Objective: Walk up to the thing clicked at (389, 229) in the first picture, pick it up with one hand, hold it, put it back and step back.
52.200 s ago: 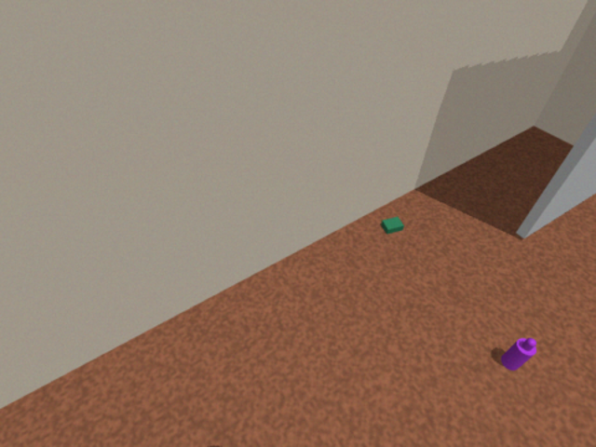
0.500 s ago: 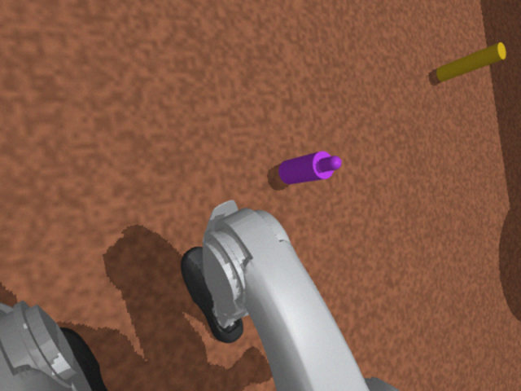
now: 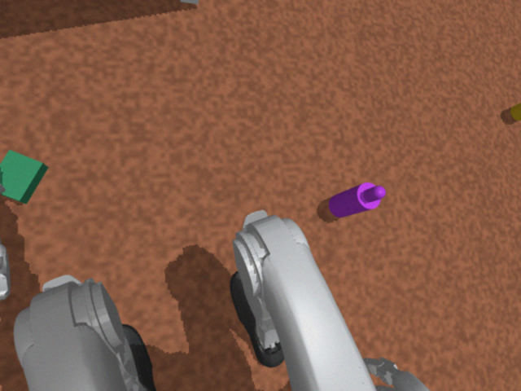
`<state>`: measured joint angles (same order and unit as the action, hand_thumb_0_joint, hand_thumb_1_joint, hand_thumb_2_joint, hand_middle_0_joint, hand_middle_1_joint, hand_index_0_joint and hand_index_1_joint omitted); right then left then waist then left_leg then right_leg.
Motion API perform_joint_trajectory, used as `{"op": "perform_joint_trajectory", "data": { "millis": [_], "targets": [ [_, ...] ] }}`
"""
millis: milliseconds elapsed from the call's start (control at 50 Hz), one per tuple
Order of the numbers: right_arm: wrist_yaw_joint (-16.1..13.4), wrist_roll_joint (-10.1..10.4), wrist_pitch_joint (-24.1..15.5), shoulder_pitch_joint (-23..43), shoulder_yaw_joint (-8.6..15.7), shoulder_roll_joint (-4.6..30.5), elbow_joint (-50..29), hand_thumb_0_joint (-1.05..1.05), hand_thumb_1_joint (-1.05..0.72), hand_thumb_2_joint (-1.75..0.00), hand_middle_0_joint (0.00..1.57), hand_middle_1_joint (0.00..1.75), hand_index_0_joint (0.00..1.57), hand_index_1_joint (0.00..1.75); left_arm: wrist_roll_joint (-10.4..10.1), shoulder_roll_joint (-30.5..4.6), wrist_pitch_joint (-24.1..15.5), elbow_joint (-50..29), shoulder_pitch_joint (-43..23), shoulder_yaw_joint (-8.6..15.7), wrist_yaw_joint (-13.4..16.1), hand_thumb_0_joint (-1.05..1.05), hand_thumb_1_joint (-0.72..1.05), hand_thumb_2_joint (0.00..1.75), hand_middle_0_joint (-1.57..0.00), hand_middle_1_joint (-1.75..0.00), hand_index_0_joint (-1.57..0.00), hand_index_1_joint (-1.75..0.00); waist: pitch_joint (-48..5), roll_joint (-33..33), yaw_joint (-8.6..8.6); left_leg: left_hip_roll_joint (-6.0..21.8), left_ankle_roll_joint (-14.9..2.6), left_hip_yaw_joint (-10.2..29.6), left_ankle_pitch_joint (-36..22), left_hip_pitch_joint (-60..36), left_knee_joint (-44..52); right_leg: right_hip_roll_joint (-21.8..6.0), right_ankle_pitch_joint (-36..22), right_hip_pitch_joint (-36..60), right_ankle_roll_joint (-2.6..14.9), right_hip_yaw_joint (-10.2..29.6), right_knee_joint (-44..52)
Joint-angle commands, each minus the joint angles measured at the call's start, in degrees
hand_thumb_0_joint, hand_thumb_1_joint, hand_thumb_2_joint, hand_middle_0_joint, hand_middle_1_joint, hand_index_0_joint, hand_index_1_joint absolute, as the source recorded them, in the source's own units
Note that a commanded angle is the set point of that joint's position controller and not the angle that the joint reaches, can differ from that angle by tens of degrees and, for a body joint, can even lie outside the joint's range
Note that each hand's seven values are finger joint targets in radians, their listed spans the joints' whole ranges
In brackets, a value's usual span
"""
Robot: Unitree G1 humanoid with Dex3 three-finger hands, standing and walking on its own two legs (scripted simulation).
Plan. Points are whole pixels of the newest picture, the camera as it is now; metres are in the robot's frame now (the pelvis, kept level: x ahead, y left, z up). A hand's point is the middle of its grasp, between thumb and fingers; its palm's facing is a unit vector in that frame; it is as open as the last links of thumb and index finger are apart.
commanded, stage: withdraw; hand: left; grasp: from above
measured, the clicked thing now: (18, 177) +0.54 +0.27 -0.32
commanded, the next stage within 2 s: home in 0.08 s
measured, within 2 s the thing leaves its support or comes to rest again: neither
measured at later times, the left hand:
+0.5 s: hand out of the picture +0.44 +0.30 -0.13, palm faces -0.40 -0.19 -0.90, open 9.8 cm
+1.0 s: hand out of the picture +0.31 +0.25 +0.09, palm faces -0.13 -0.79 -0.60, open 7.1 cm
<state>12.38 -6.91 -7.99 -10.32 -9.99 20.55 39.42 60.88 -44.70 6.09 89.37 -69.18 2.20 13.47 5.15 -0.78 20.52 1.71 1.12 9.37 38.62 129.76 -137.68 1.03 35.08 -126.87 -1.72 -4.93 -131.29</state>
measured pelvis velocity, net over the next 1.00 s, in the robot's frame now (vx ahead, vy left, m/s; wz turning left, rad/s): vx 0.02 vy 0.00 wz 0.12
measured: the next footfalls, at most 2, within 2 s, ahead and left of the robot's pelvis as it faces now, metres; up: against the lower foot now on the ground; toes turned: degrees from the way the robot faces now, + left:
none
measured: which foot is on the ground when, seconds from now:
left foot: down 0.00-1.00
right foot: down 0.00-1.00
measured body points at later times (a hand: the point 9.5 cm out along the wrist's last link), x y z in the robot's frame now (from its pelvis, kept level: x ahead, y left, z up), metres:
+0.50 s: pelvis +0.01 +0.01 +0.02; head +0.25 +0.10 +0.39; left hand +0.46 +0.30 -0.08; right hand +0.09 -0.29 -0.06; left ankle +0.08 +0.13 -0.30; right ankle +0.12 -0.12 -0.30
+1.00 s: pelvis +0.02 +0.00 +0.19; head +0.17 +0.03 +0.61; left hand +0.31 +0.29 +0.13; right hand +0.23 -0.22 +0.08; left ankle +0.08 +0.13 -0.30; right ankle +0.12 -0.12 -0.30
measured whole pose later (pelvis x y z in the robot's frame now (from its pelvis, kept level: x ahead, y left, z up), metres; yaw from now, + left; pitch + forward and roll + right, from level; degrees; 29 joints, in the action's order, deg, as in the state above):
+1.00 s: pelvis +0.02 +0.00 +0.19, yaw +7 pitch +30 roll -3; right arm -1.2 1.9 -2.0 -5.3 0.5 13.3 33.0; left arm 19.6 -21.2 7.2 20.3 -6.6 1.2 3.8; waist -11.7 -2.3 3.1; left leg 1.2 1.0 4.0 36.3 96.0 -102.3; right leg -1.5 35.4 -94.2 -0.8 -2.3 -99.8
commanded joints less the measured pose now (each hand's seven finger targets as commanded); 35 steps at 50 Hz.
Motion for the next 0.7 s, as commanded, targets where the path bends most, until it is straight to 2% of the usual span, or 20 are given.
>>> {"op": "perform_joint_trajectory", "data": {
  "millis": [0,40,80,140,160,180,220,260,280,320,340,440,480,500,520,540,560,620,640,680],
  "targets": [
    [-2.63,0.05,1.22,-12.62,3.39,13.31,-1.43,0.00,-0.89,-0.89,0.20,0.30,0.20,0.30,2.80,-18.74,-6.04,-11.08,-18.77,0.86,1.95,0.00,-0.45,0.94,-0.10,-1.00,-0.12,-0.98,-40.04,-12.05,0.19,-1.28,-1.99,-7.19,-3.91,-15.92,11.24,2.57,1.95,26.12,3.55,-2.76,15.55],
    [-3.69,-0.16,2.16,-13.47,3.62,13.82,-1.46,0.00,-0.89,-0.89,0.20,0.30,0.20,0.30,4.95,-20.52,-8.29,-16.49,-18.08,1.44,1.54,0.00,-0.44,0.93,-0.11,-0.98,-0.13,-0.96,-45.66,-16.66,-0.90,-1.06,-1.87,-6.81,-8.75,-20.49,11.13,2.20,-5.27,26.77,3.63,-3.73,14.42],
    [-4.43,-0.10,3.30,-14.50,4.47,14.43,-1.48,0.00,-0.90,-0.89,0.20,0.30,0.20,0.30,6.79,-19.88,-9.69,-17.83,-14.28,1.47,0.64,0.00,-0.41,0.91,-0.15,-0.94,-0.16,-0.93,-48.56,-19.67,-1.77,-0.74,-1.41,-6.47,-13.14,-23.97,11.34,1.90,-10.74,27.01,3.98,-4.65,12.89],
    [-5.28,-0.76,5.36,-16.29,5.84,15.51,-1.91,0.00,-0.90,-0.89,0.20,0.30,0.20,0.30,7.20,-16.54,-11.57,-20.85,-8.21,0.96,-0.99,0.00,-0.40,0.89,-0.14,-0.94,-0.16,-0.92,-46.49,-18.96,-1.42,-0.96,-0.99,-5.86,-17.66,-24.86,11.12,1.58,-14.75,26.78,4.33,-5.96,13.02],
    [-5.49,-0.75,5.81,-16.29,6.69,15.91,-2.11,0.00,-0.89,-0.89,0.20,0.30,0.20,0.30,6.75,-15.09,-11.96,-20.94,-5.93,0.71,-1.77,0.00,-0.38,0.88,-0.14,-0.93,-0.17,-0.91,-45.80,-18.13,-1.93,-1.17,-0.89,-5.66,-18.28,-25.39,10.80,1.46,-14.50,24.99,4.65,-6.31,12.95],
    [-5.69,-0.99,6.32,-16.58,7.04,16.17,-2.64,0.00,-0.88,-0.89,0.20,0.30,0.20,0.30,6.56,-14.12,-12.60,-21.76,-3.79,0.34,-2.52,0.00,-0.30,0.96,-0.22,-0.85,-0.25,-0.83,-44.99,-17.57,-1.69,-1.17,-0.79,-5.01,-18.79,-26.30,11.09,1.44,-14.11,23.49,4.77,-6.91,12.96],
    [-5.97,-0.98,7.44,-16.71,8.15,16.21,-3.18,0.00,-0.88,-0.89,0.20,0.30,0.20,0.30,5.58,-16.61,-13.92,-28.21,-1.39,2.19,-3.32,0.00,-0.14,1.07,-0.28,-0.73,-0.25,-0.76,-47.08,-19.97,-3.81,-1.05,-0.53,-4.95,-20.71,-30.34,11.84,1.11,-14.43,23.21,4.80,-6.73,13.19],
    [-6.28,-0.72,8.23,-16.00,9.50,16.32,-4.14,0.00,-0.88,-0.89,0.20,0.30,0.20,0.30,4.17,-17.79,-15.24,-33.64,0.31,3.88,-3.72,0.00,0.02,1.06,-0.27,-0.70,-0.25,-0.73,-48.94,-21.93,-5.78,-1.31,-0.11,-4.25,-20.55,-33.00,13.19,0.70,-13.43,21.34,5.37,-6.85,12.72],
    [-6.32,-0.57,8.55,-15.26,10.27,15.89,-5.01,0.00,-0.89,-0.89,0.20,0.30,0.20,0.30,2.92,-17.46,-16.15,-39.78,-0.36,3.98,-3.89,0.00,0.10,1.09,-0.27,-0.70,-0.25,-0.72,-52.05,-23.34,-6.63,-1.17,-0.10,-4.33,-20.55,-35.37,13.71,0.55,-13.36,21.36,5.28,-6.50,12.98],
    [-6.53,-0.15,9.21,-15.05,11.82,15.18,-5.56,0.00,-0.89,-0.90,0.20,0.30,0.20,0.30,1.99,-17.33,-17.15,-44.77,3.21,5.32,-3.94,0.00,0.26,1.06,-0.26,-0.63,-0.24,-0.65,-54.39,-23.78,-8.01,-1.19,-0.25,-4.74,-20.11,-37.11,14.72,0.29,-13.28,22.67,5.11,-5.85,13.70],
    [-6.67,0.21,9.15,-13.64,12.59,14.72,-6.75,0.00,-0.89,-0.90,0.20,0.30,0.20,0.30,0.65,-15.45,-17.40,-48.28,5.62,4.92,-3.91,0.00,0.33,1.05,-0.26,-0.60,-0.24,-0.62,-55.47,-23.54,-8.99,-1.34,-0.34,-5.11,-20.08,-37.97,15.52,0.10,-13.36,22.54,5.17,-5.46,14.11],
    [-7.04,2.55,9.66,-11.68,15.94,11.73,-7.14,0.00,-0.89,-0.90,0.20,0.30,0.20,0.30,-5.34,-12.47,-15.98,-62.34,12.11,7.08,-3.17,0.00,0.62,1.10,-0.26,-0.55,-0.24,-0.56,-63.26,-27.27,-13.73,-1.31,-0.83,-6.04,-17.93,-45.02,22.03,-0.51,-12.64,22.84,4.92,-3.18,16.22],
    [-7.32,3.68,10.06,-9.90,16.46,10.37,-6.69,0.00,-0.89,-0.90,0.20,0.30,0.20,0.30,-8.02,-7.24,-13.97,-60.87,13.95,4.85,-3.46,0.00,0.73,1.16,-0.27,-0.57,-0.26,-0.58,-59.68,-25.28,-13.10,-0.98,-1.45,-4.99,-10.86,-43.35,26.66,-0.25,-9.13,20.91,4.40,-2.93,17.57],
    [-7.56,4.40,10.06,-9.58,16.38,9.78,-5.91,0.00,-0.89,-0.90,0.20,0.30,0.20,0.30,-9.56,-4.74,-12.57,-57.78,16.75,3.90,-3.64,0.00,0.74,1.13,-0.26,-0.54,-0.25,-0.56,-55.73,-22.92,-12.90,-0.81,-1.89,-4.34,-8.25,-42.02,28.93,-0.23,-8.44,20.80,3.81,-2.82,18.57],
    [-7.76,4.72,9.99,-9.23,16.04,9.51,-5.77,0.00,-0.89,-0.90,0.20,0.30,0.20,0.30,-11.30,-1.11,-11.29,-55.20,19.13,1.53,-4.29,0.00,0.74,1.11,-0.26,-0.52,-0.25,-0.53,-50.87,-19.51,-11.78,-0.83,-2.46,-3.48,-3.62,-38.32,30.67,-0.02,-6.23,20.42,3.56,-3.05,19.89],
    [-7.90,5.08,9.83,-8.66,15.59,9.12,-5.45,0.00,-0.89,-0.90,0.20,0.30,0.20,0.30,-13.34,2.50,-9.90,-50.33,25.19,-0.40,-5.26,0.00,0.73,1.06,-0.25,-0.48,-0.24,-0.49,-44.50,-14.78,-11.51,-0.90,-3.05,-2.84,-0.17,-35.33,32.29,0.19,-4.18,19.84,3.34,-3.07,21.67],
    [-8.07,5.46,9.61,-7.87,15.56,9.13,-5.43,0.00,-0.89,-0.90,0.20,0.30,0.20,0.30,-15.50,3.90,-8.80,-50.13,28.42,-1.54,-6.37,0.00,0.73,1.04,-0.24,-0.47,-0.23,-0.48,-40.92,-11.73,-11.36,-0.96,-3.37,-2.40,2.12,-34.28,33.62,0.38,-2.58,20.28,3.37,-2.88,23.45],
    [-8.60,6.23,9.02,-5.64,15.73,8.80,-7.44,0.00,-0.89,-0.90,0.20,0.30,0.20,0.30,-21.75,6.60,-6.00,-57.01,31.46,-4.31,-10.78,0.00,0.69,1.02,-0.24,-0.47,-0.23,-0.48,-42.32,-9.00,-12.22,-1.05,-3.49,-2.47,2.95,-37.37,37.69,0.50,-1.91,26.70,3.24,-2.02,27.60],
    [-8.88,6.54,8.67,-4.68,15.81,8.36,-8.75,0.00,-0.89,-0.90,0.20,0.30,0.20,0.30,-24.51,7.61,-5.48,-61.21,32.38,-4.85,-12.00,0.00,0.70,1.03,-0.24,-0.47,-0.23,-0.48,-44.08,-7.71,-12.29,-1.06,-3.62,-3.05,2.24,-38.37,38.63,0.42,-2.52,29.91,3.01,-1.79,29.48],
    [-9.62,7.15,7.33,-2.80,15.64,7.38,-10.07,0.00,-0.89,-0.90,0.20,0.30,0.20,0.30,-29.67,8.48,-5.10,-65.90,34.41,-4.02,-13.15,0.00,0.81,1.13,-0.26,-0.52,-0.25,-0.53,-46.26,-4.07,-12.46,-1.42,-4.07,-3.99,1.14,-38.92,39.36,0.13,-3.51,35.39,2.53,-1.03,32.51]
  ]
}}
